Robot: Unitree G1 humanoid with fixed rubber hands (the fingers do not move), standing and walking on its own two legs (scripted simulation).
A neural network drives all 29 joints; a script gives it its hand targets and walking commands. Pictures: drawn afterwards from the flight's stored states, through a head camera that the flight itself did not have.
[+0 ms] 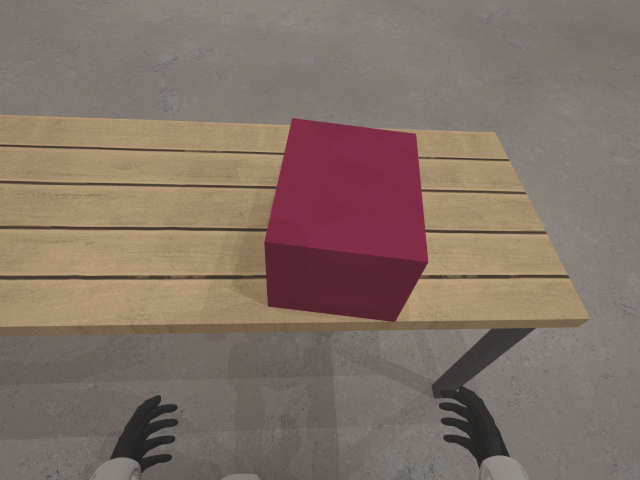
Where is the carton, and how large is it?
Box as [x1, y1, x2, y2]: [264, 118, 427, 321]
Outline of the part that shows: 292,118 264,241 268,306 394,321 427,263 415,134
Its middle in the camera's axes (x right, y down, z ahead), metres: +0.04 -0.03 +0.66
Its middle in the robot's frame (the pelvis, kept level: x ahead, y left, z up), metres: +0.50 -0.02 -0.04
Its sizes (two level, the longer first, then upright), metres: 0.269 0.217 0.185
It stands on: a table, 0.64 m high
